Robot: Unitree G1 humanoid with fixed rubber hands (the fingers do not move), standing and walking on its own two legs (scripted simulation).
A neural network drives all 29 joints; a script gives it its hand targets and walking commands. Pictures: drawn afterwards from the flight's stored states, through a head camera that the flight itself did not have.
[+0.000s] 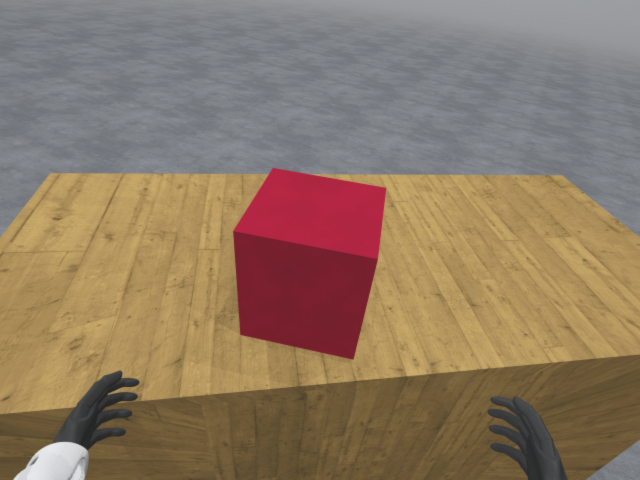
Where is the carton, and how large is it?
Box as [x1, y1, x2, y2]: [233, 168, 385, 359]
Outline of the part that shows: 273,168 233,231 240,334 353,359 377,260 385,188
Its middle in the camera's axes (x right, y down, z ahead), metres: -0.02 +0.04 +0.64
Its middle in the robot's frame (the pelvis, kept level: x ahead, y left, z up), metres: +0.47 +0.00 +0.04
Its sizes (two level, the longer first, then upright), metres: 0.195 0.185 0.223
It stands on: a pedestal, 0.71 m high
